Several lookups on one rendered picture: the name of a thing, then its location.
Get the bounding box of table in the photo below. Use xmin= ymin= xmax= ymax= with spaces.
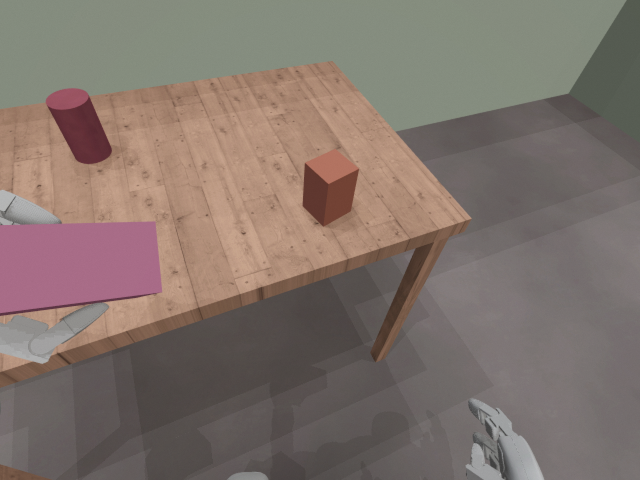
xmin=0 ymin=61 xmax=472 ymax=480

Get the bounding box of sponge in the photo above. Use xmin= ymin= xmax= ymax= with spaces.
xmin=0 ymin=221 xmax=162 ymax=316

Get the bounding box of robot left hand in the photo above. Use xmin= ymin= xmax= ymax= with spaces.
xmin=0 ymin=190 xmax=109 ymax=364

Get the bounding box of robot right hand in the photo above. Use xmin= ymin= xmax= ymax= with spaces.
xmin=466 ymin=398 xmax=544 ymax=480

